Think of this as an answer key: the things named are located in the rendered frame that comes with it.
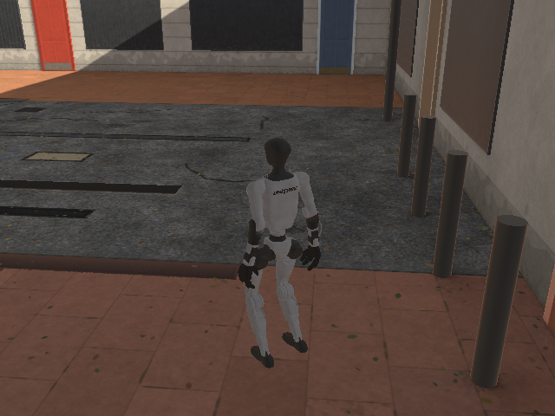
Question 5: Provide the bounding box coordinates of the robot right upper arm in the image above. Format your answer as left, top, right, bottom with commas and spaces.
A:
294, 172, 317, 218

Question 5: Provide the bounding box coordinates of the right robot hand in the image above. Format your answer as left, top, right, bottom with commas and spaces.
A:
300, 245, 321, 271

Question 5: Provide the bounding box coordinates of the right robot forearm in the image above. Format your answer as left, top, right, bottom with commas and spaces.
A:
306, 214, 319, 247

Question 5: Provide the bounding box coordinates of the left robot forearm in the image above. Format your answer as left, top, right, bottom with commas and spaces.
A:
243, 219, 262, 266

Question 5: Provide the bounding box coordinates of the left robot hand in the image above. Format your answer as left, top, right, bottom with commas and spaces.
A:
238, 263, 258, 289

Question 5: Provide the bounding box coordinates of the robot head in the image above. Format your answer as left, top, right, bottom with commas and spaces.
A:
264, 138, 294, 181

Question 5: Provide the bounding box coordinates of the robot left upper arm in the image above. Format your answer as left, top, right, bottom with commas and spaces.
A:
246, 179, 265, 231

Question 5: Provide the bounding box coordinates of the left robot foot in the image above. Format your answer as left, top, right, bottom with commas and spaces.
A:
251, 346, 274, 368

